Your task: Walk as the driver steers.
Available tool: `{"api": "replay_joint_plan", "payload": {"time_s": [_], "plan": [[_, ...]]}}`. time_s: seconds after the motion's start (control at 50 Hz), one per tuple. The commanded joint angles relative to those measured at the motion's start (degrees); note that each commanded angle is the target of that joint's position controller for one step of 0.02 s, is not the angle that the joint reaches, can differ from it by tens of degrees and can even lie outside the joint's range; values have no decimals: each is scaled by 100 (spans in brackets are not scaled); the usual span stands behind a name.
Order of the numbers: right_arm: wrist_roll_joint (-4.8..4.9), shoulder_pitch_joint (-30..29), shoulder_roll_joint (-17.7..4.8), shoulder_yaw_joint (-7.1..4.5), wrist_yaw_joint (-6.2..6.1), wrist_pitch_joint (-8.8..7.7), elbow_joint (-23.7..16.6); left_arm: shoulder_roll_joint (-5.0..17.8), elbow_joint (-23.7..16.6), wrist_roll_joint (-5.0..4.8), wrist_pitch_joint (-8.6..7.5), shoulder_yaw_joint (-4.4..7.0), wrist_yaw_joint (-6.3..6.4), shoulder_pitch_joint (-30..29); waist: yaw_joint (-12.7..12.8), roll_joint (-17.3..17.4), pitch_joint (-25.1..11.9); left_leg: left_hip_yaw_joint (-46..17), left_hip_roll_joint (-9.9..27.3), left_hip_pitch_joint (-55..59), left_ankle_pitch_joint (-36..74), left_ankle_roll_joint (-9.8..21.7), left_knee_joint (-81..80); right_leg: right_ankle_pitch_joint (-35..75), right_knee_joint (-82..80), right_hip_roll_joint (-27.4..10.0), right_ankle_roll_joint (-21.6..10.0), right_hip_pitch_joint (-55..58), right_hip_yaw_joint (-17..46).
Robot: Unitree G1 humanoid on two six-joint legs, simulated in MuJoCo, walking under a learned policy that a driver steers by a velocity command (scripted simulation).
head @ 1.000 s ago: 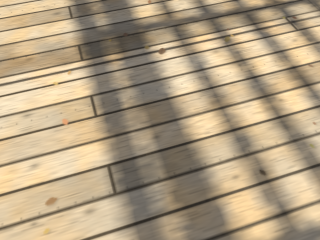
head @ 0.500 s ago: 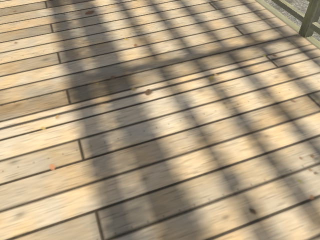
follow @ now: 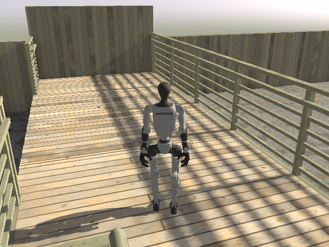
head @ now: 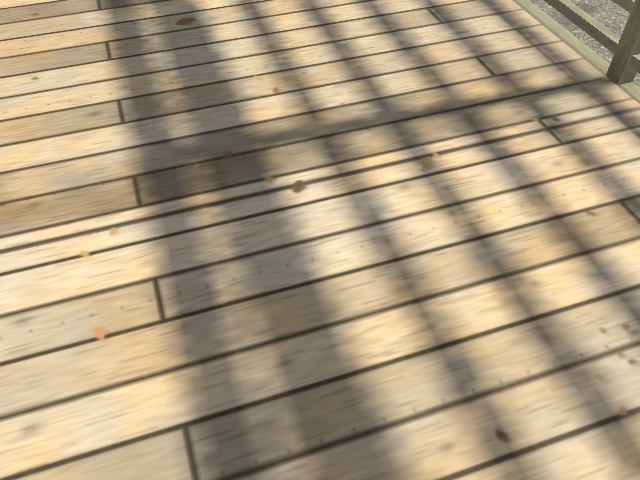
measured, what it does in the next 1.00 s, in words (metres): walks ahead: left foot, then right foot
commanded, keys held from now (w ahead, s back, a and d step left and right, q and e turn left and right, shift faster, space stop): w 0.62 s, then w+q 0.38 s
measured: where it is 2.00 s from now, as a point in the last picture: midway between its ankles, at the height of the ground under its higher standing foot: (235, 325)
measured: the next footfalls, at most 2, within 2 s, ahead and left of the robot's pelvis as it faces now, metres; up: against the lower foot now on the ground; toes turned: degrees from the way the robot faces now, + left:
left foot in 0.26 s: +0.13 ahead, +0.12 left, +0.00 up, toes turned +4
right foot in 0.74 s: +0.48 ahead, -0.03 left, +0.00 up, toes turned -2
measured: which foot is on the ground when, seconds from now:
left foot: down 0.00-0.04, up 0.06-0.24, down 0.26-0.76, up 0.78-1.00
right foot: down 0.00-0.28, up 0.30-0.72, down 0.74-1.00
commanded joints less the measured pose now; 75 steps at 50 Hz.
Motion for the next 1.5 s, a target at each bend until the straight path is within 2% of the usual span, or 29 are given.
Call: {"api": "replay_joint_plan", "payload": {"time_s": [0.02, 0.06, 0.12, 0.2, 0.26, 0.28, 0.3, 0.32, 0.36, 0.46, 0.64, 0.68, 0.72, 0.74, 0.76, 0.78, 0.8, 0.82, 0.88, 0.98, 1.16, 1.26, 1.28, 1.3, 1.32, 1.34, 1.38, 1.44, 1.5], "plan": [[-49, 234, -498, -130, 46, 10, -180, 643, -50, 21, 37, 176, -25, 701, 149, -278, 951, -523, 248, -891, -2170, 252, 11, -2573, -851, -754, -568, -771, 1178], [-112, -115, -225, -88, 123, -69, -418, 823, 24, 12, 9, 276, -25, 1117, 348, -803, 1179, -14, 23, -1652, -1503, 173, 1054, -3195, -1521, -1508, -968, -387, 2237], [-163, -481, -465, -183, 220, -228, -740, 981, -33, 82, -96, 398, -47, 1073, 343, -583, 1161, -60, 390, -2277, -1174, 157, 2019, -2434, -1814, -2070, -1299, -39, 2704], [-40, -457, -425, -257, 310, -363, -919, 973, -146, 45, -240, 435, -74, 752, 82, -498, 961, 131, 334, -1372, -835, 108, 1180, -1153, -1463, -1612, -981, -260, 1715], [-11, 990, -481, -385, 271, -391, -451, 928, -267, 21, -310, 424, -110, 439, -581, -91, 547, 253, -14, 1395, -417, 120, 153, -342, -139, -953, -649, -1755, 785], [-100, 1792, -968, -522, 188, -439, -321, 592, -457, 7, -370, 322, -173, 222, -939, 1065, 265, -1577, 1240, 2160, -1636, 388, -899, -251, 1718, -323, -351, -2499, 11], [-72, 2413, -1430, -626, 172, -377, -149, 506, -684, 55, -397, 317, -229, 236, -925, 1959, 99, -3805, 2355, 2450, -2616, 944, -1781, -1391, 3358, 167, -234, -3496, -333], [-82, 1822, -1125, -534, 148, -316, -267, 788, -761, 202, -370, 389, -275, -70, -568, 933, 541, -3738, 2383, 1807, -2779, 1005, -1771, -1149, 4173, -277, -333, -3714, 132], [-74, 831, -959, -459, 193, -383, -612, 571, -808, 126, -415, 357, -374, -253, -140, 171, 771, -2651, 1974, 1012, -1575, 820, -1845, -55, 4122, -630, -332, -3453, 304], [-22, 1182, -667, -285, 128, -559, -411, 607, -894, 122, -222, 427, -432, -467, 78, 348, 555, -1132, 1402, 1184, 1482, 616, -1746, 587, 3589, -619, -70, -3357, -67], [-43, 1568, -755, -211, 79, -610, -270, 582, -1683, 8, -190, 318, -426, -2418, -182, 561, 819, -510, 1310, 1191, 3464, 596, -1658, 1397, 1118, -239, -193, -2588, -593], [-61, 1379, -878, -237, 70, -615, -292, 740, -1670, 6, -230, 382, -363, -2115, 63, 550, 609, -521, 1384, 1469, 4722, 585, -1092, 1130, 914, -71, -383, -2074, -552], [-69, 1162, -1028, -283, 71, -591, -339, 977, -1295, 0, -322, 517, -268, -854, 585, 509, -67, -498, 1286, 1539, 5536, 512, 355, 895, 593, 171, -563, -752, -511], [-28, 1047, -1025, -285, 97, -578, -395, 1174, -1034, 74, -386, 616, -211, 59, 974, 393, -532, -432, 1085, 824, 4580, 457, 1541, 992, 284, -146, -678, 566, -210], [5, 1203, -708, -220, 130, -574, -565, 1730, -952, 231, -422, 756, -162, 896, 1080, -279, -1333, -222, 663, -240, 2084, 430, 3308, -31, 161, -1650, -878, 1855, 1427], [240, 1906, -316, -217, 160, -513, -538, 1866, -1020, 203, -355, 803, -233, 688, 612, -1339, -1889, -256, -266, -1913, -1617, 279, 5271, -757, -819, -2883, -1626, 2682, 4140], [83, 1382, -848, -335, 130, -444, -606, 1499, -1177, 60, -310, 733, -274, -54, 438, -325, -1127, -603, 246, -2332, -1048, 353, 5461, -1463, -1151, -2631, -1433, 1816, 3716], [24, 757, -834, -363, 161, -436, -792, 1095, -1290, 22, -359, 612, -288, -612, 346, -64, -385, -595, 444, -2343, -555, 353, 5180, -1241, -1349, -2422, -1242, 904, 2841], [-145, 628, -485, -393, 255, -267, -880, 629, -1064, 38, -506, 469, -200, -562, -83, -99, 205, -581, 785, -1760, -251, 288, 4535, 478, -1564, -1822, -752, -359, 1129], [-144, -131, -437, -424, 367, -37, -1291, 846, -936, 26, -643, 488, -166, -11, -141, -243, 373, -370, 908, -2492, 479, 183, 4000, 1437, -1734, -1670, -611, -249, 41], [-123, -1950, -505, -331, 530, -89, -2021, 1067, -761, 36, -588, 472, -68, 788, 259, -327, 630, 507, 584, -2446, 1233, 280, 1351, 3215, -1431, -1670, -415, 850, -1100], [-167, -968, -853, -511, 467, -90, -1820, 1433, -813, 78, -397, 581, 3, 643, -288, -650, -58, 852, -208, -1036, -107, 830, 953, 6201, 709, -1821, -391, 1443, -1464], [-192, -285, -1007, -602, 430, -136, -1609, 1500, -881, 59, -347, 604, -30, 566, -589, -530, -436, 753, -362, -120, -31, 975, 516, 5675, 1841, -1793, -321, 1090, -1502], [-269, 472, -1443, -768, 356, -166, -1420, 1454, -1046, 40, -337, 594, -72, 456, -963, -68, -904, -257, 244, 1187, -466, 1246, 92, 4043, 3518, -1630, -141, -43, -1513], [-261, 317, -2069, -904, 305, -148, -1526, 744, -1490, -27, -369, 470, -222, 606, -457, 1326, -1248, -3354, 2006, 2954, -488, 2159, -243, -1443, 5666, -418, 214, -2824, -1195], [-117, 550, -2034, -891, 293, -66, -1549, 1234, -1732, -14, -458, 559, -259, -249, -733, 348, -1340, -4335, 2137, 2885, -678, 2162, -992, -1262, 6024, -240, 191, -3526, 124], [-44, -107, -1579, -762, 239, -85, -1544, 1173, -1847, -70, -601, 522, -270, -528, -258, -151, -171, -2921, 1832, 1542, 558, 1682, -1232, -146, 5104, -776, 112, -3520, 257], [57, -419, -1229, -627, 198, -265, -1624, 1073, -1776, 184, -316, 527, -267, -230, 204, -153, -118, -1919, 1183, 603, 2023, 1378, -1306, -59, 4317, -955, 329, -2618, 314], [88, -51, -1458, -654, 207, -380, -1561, 1007, -1986, 210, -131, 508, -331, -620, 177, 3, -13, -1659, 920, 411, 2450, 1282, -1369, 263, 3748, -921, 523, -2815, 159]]}}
